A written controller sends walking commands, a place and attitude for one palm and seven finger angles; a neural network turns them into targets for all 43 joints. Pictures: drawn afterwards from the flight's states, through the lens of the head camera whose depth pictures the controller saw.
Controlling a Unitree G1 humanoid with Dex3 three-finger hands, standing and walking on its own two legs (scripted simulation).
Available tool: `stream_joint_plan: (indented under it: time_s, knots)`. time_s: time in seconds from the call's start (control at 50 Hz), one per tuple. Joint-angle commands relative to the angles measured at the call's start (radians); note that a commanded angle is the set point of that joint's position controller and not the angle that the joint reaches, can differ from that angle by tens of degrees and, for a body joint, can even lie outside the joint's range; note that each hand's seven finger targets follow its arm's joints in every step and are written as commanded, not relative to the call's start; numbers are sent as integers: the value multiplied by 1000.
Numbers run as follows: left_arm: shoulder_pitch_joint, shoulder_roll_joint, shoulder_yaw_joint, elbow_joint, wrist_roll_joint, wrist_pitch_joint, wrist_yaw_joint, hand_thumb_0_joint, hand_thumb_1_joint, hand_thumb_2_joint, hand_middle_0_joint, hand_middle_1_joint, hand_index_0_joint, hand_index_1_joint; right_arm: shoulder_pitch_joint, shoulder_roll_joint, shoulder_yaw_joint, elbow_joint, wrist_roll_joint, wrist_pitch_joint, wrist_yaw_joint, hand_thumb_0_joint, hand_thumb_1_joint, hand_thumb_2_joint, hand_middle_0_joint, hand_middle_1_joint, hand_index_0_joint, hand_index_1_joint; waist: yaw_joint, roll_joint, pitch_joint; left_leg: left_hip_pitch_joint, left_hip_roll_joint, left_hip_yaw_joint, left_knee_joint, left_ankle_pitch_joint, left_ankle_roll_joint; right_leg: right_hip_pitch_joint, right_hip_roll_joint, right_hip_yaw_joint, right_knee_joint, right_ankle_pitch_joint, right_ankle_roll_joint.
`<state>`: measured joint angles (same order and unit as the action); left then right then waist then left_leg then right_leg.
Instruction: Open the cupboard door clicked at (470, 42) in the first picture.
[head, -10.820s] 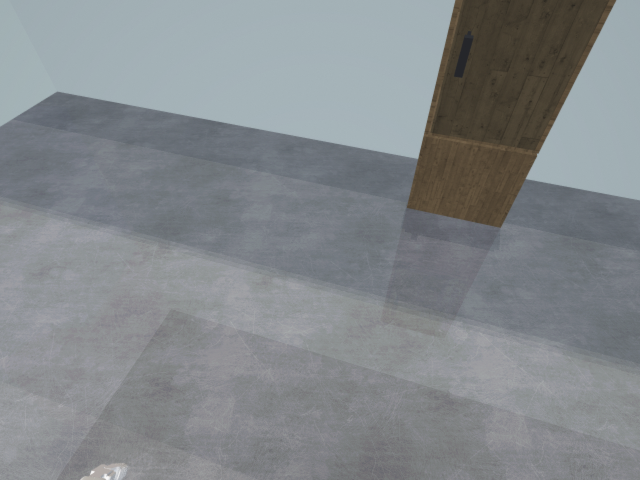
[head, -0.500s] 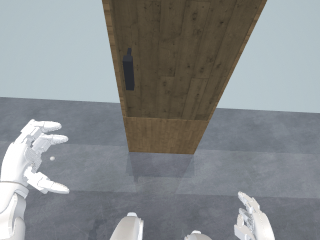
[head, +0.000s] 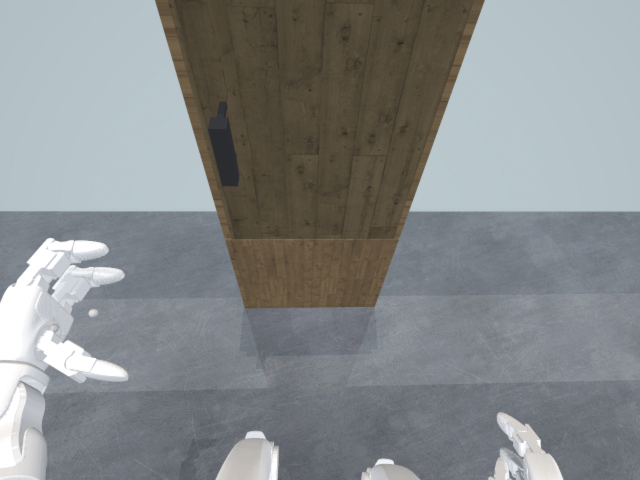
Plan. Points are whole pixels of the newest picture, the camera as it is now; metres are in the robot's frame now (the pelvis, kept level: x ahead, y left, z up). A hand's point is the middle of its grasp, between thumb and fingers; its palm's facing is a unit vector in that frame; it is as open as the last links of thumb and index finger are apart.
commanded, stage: raise the hand with hooked fingers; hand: left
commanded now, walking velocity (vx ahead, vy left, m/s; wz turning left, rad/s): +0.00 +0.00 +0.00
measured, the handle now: (226, 144) +0.59 +0.18 +0.04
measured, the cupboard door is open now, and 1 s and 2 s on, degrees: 0 0 0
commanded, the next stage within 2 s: move the hooked fingers beside the handle in 0.12 s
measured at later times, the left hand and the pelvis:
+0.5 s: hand (121, 283) +0.33 +0.25 +0.05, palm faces +0.05 -1.00 -0.03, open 14.0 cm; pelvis +0.00 -0.01 +0.00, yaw +0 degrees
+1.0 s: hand (146, 227) +0.42 +0.25 +0.04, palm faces +0.06 -1.00 -0.01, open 14.0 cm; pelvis +0.00 +0.00 -0.01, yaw -1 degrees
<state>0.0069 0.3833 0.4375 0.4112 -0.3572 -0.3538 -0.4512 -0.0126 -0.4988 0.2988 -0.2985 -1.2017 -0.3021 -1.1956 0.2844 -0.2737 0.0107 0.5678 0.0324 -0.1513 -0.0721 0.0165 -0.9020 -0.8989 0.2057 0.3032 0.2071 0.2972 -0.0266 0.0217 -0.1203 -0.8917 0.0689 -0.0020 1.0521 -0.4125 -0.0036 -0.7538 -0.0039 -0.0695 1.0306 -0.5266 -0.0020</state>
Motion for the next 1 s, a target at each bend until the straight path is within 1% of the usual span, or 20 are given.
stream_joint_plan:
  time_s: [0.0,0.08,0.14,0.18,0.2,0.26,0.3,0.36,0.4,0.52,0.6,0.64,0.66,0.72,0.76,0.78,0.82,0.86,0.92,0.98]
  knots:
    - [-169,254,86,-197,-22,-73,-5,0,-500,300,-300,-1200,-300,-1200,-20,-140,-57,-133,5,-53,-12,0,-900,-900,200,300,200,300,13,74,-269,272,-53,-4,-122,168,34,46,41,47,-168,225,-8]
    - [-159,259,98,-180,-28,-68,-10,0,-500,300,-300,-1200,-300,-1200,-18,-139,-55,-132,3,-52,-14,0,-900,-900,200,300,200,300,16,38,-279,260,-53,-3,-110,194,36,67,40,56,-164,267,-4]
    - [-180,249,84,-181,-24,-68,-11,0,-500,300,-300,-1200,-300,-1200,-22,-138,-54,-131,6,-54,-14,0,-900,-900,200,300,200,300,13,61,-260,264,-53,-5,-115,178,34,44,39,49,-166,248,-4]
    - [-182,248,82,-166,-23,-64,-12,0,-500,300,-300,-1200,-300,-1200,-24,-138,-51,-135,5,-52,-14,0,-900,-900,200,300,200,300,11,36,-241,252,-53,-6,-114,170,35,44,41,54,-170,241,-5]
    - [-182,245,78,-177,-23,-66,-12,0,-500,300,-300,-1200,-300,-1200,-26,-137,-51,-135,6,-53,-14,0,-900,-900,200,300,200,300,15,61,-257,263,-53,-6,-117,174,35,49,39,52,-166,244,-6]
    - [-306,245,56,-150,-10,-70,-4,0,-500,300,-300,-1200,-300,-1200,-18,-140,-48,-116,4,-54,-22,0,-900,-900,200,300,200,300,-13,39,-233,247,-48,-11,-100,146,37,6,42,54,-161,211,-6]
    - [-381,232,32,-128,1,-74,-1,0,-500,300,-300,-1200,-300,-1200,-17,-140,-47,-102,4,-57,-26,0,-900,-900,200,300,200,300,-19,68,-244,259,-47,-17,-105,123,34,-15,38,51,-160,180,-8]
    - [-394,229,14,-116,14,-74,3,0,-500,300,-300,-1200,-300,-1200,-8,-143,-50,-101,2,-58,-27,0,-900,-900,200,300,200,300,-11,64,-287,282,-47,-18,-103,154,37,2,38,49,-150,213,-13]
    - [-410,263,40,-75,28,-62,13,0,-500,300,-300,-1200,-300,-1200,-4,-144,-49,-92,3,-48,-26,0,-900,-900,200,300,200,300,-8,58,-288,272,-45,-14,-108,153,35,9,36,52,-154,215,-10]
    - [-443,291,75,-11,43,-53,45,0,-500,300,-300,-1200,-300,-1200,10,-139,-49,-98,0,-18,-15,0,-900,-900,200,300,200,300,7,53,-313,263,-47,-8,-110,194,32,43,37,48,-143,268,-9]
    - [-532,284,56,43,59,-64,50,0,-500,300,-300,-1200,-300,-1200,31,-143,-53,-83,0,1,-11,0,-900,-900,200,300,200,300,-16,44,-307,257,-43,-7,-100,197,32,16,41,45,-135,278,-8]
    - [-581,269,32,67,69,-71,51,0,-500,300,-300,-1200,-300,-1200,39,-144,-54,-76,-1,6,-9,0,-900,-900,200,300,200,300,-22,78,-304,270,-43,-12,-103,185,31,-12,40,41,-136,255,-11]
    - [-607,265,25,72,67,-74,49,0,-500,300,-300,-1200,-300,-1200,44,-146,-55,-75,-1,9,-9,0,-900,-900,200,300,200,300,-27,60,-307,273,-42,-14,-95,191,35,-14,44,42,-132,261,-15]
    - [-676,295,39,131,85,-81,55,0,-500,300,-300,-1200,-300,-1200,60,-151,-57,-55,-4,23,-9,0,-900,-900,200,300,200,300,-34,58,-321,263,-40,-15,-90,184,34,-30,41,42,-127,252,-11]
    - [-693,330,67,168,88,-87,56,0,-500,300,-300,-1200,-300,-1200,74,-156,-58,-49,-6,32,-10,0,-900,-900,200,300,200,300,-27,51,-341,256,-39,-17,-80,199,35,-22,44,44,-116,263,-16]
    - [-719,323,60,173,92,-91,55,0,-500,300,-300,-1200,-300,-1200,75,-154,-57,-47,-7,35,-8,0,-900,-900,200,300,200,300,-30,54,-361,263,-39,-16,-77,214,35,-20,43,44,-111,281,-12]
    - [-740,352,78,183,101,-99,60,0,-500,300,-300,-1200,-300,-1200,85,-156,-61,-41,-8,45,-5,0,-900,-900,200,300,200,300,-24,88,-381,277,-38,-15,-74,232,33,-24,42,45,-107,292,-15]
    - [-774,331,57,196,107,-101,62,0,-500,300,-300,-1200,-300,-1200,94,-154,-62,-40,-10,52,-2,0,-900,-900,200,300,200,300,-36,87,-394,297,-35,-22,-66,248,33,-48,48,39,-98,297,-17]
    - [-828,356,64,261,123,-101,70,0,-500,300,-300,-1200,-300,-1200,105,-159,-61,-28,-10,68,0,0,-900,-900,200,300,200,300,-46,86,-375,275,-32,-24,-67,223,32,-71,48,36,-98,272,-14]
    - [-870,380,79,286,136,-108,78,0,-500,300,-300,-1200,-300,-1200,123,-162,-62,-24,-13,82,2,0,-900,-900,200,300,200,300,-46,91,-411,295,-28,-28,-56,258,31,-80,50,34,-85,294,-16]
